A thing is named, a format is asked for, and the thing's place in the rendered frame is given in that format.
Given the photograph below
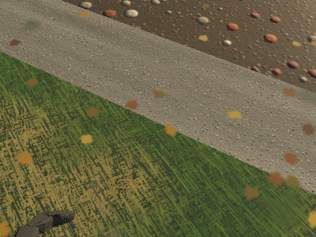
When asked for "left robot hand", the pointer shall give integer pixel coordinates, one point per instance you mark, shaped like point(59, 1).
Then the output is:
point(44, 221)

